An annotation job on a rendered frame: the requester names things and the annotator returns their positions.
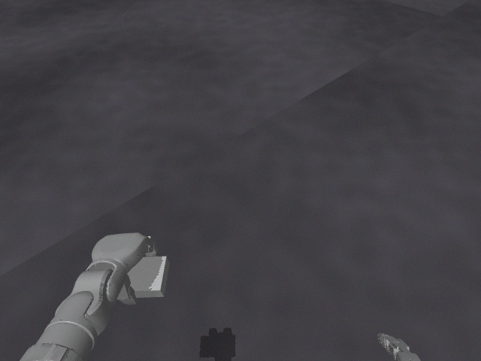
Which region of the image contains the left robot hand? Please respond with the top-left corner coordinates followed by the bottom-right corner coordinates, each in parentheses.
top-left (92, 232), bottom-right (159, 305)

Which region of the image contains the small box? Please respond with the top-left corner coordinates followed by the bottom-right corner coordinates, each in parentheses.
top-left (127, 256), bottom-right (170, 298)

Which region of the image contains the left robot arm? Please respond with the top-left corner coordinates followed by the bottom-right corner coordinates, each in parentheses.
top-left (20, 258), bottom-right (127, 361)

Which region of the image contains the right robot hand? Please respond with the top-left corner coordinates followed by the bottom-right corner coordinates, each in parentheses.
top-left (377, 333), bottom-right (421, 361)

